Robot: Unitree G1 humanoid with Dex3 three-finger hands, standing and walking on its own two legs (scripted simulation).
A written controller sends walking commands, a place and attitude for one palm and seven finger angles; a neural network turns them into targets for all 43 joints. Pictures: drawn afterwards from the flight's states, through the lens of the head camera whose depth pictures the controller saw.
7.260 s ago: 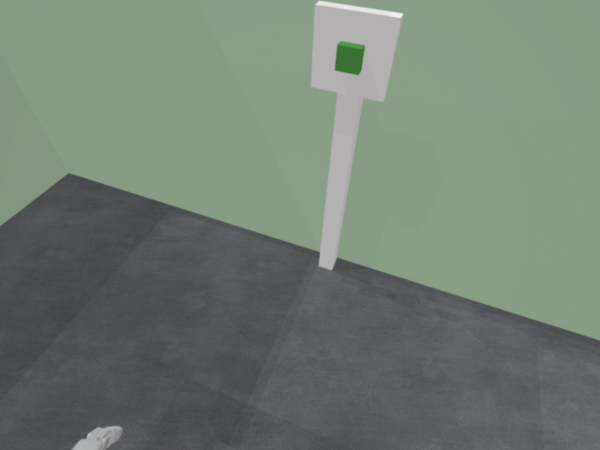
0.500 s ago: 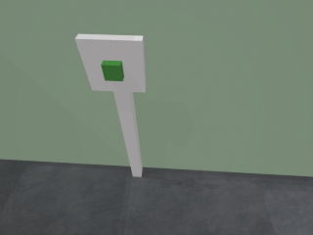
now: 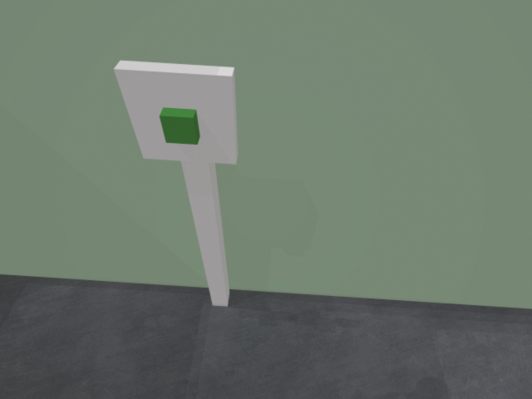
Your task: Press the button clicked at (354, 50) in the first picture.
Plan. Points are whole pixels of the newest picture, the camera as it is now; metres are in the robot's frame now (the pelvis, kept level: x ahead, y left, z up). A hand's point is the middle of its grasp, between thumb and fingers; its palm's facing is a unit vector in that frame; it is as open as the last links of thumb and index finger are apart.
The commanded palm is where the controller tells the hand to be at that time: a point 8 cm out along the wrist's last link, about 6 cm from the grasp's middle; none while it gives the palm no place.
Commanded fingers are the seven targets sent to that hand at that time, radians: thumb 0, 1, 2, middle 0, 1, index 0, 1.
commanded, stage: come to a stop and stand still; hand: left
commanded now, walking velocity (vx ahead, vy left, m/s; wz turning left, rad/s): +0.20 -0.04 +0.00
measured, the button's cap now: (181, 125) +0.53 +0.19 +0.12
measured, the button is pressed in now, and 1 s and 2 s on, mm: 0 0 0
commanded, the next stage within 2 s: look again from close up in 1.44 s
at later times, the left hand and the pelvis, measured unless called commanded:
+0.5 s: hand out of the picture +0.03 +0.18 -0.17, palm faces +0.02 -0.96 -0.26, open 7.4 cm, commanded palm none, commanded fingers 0.00 0.90 0.90 -0.20 -0.30 -0.20 -0.30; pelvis +0.01 -0.01 +0.00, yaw -1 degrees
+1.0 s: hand out of the picture -0.03 +0.21 -0.18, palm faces -0.01 -0.98 -0.19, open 7.4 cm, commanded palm none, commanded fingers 0.00 0.90 0.90 -0.20 -0.30 -0.20 -0.30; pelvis -0.07 +0.03 -0.01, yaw -1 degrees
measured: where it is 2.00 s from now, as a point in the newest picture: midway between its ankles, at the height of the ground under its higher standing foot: outside the picture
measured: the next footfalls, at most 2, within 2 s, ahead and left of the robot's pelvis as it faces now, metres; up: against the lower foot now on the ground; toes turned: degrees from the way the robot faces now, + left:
right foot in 1.18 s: -0.12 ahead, -0.07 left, +0.00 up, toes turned -3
left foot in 1.36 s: -0.03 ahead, +0.15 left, +0.00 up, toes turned -1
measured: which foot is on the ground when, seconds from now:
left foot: down 0.00-1.00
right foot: down 0.00-0.96, up 0.98-1.00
